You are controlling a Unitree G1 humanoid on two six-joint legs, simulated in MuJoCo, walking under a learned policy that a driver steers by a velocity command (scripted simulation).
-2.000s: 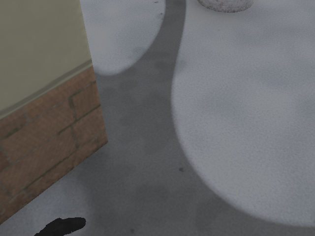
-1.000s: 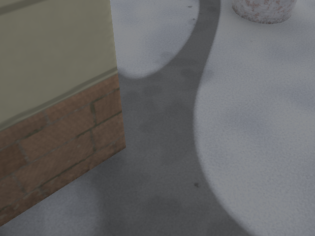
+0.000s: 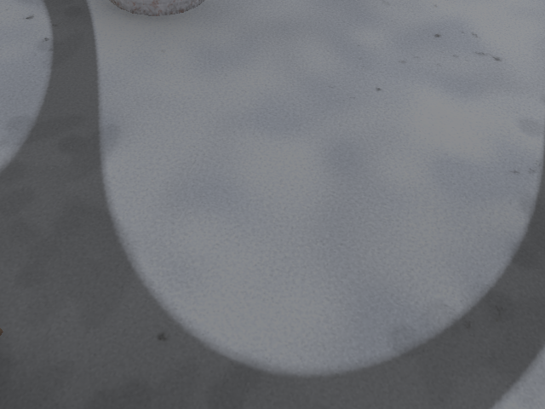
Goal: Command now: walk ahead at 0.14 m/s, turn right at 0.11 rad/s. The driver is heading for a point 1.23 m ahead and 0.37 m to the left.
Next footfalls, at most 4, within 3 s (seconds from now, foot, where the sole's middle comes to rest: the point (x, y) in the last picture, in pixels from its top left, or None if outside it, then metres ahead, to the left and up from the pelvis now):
0.16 right None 0.04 -0.14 -0.78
0.60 left None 0.33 0.18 -0.78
1.14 right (204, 321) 0.69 0.17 -0.78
1.60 left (91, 283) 0.79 0.48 -0.78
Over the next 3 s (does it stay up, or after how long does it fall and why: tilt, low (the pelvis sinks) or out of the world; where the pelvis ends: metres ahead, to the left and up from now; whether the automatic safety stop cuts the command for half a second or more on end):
stays up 1.08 0.38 0.00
